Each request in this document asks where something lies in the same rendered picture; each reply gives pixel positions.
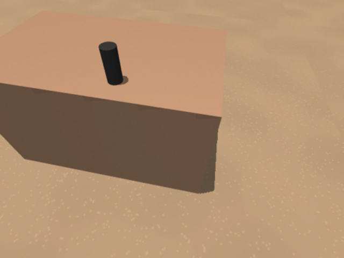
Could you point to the can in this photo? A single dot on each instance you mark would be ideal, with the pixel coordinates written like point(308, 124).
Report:
point(111, 63)

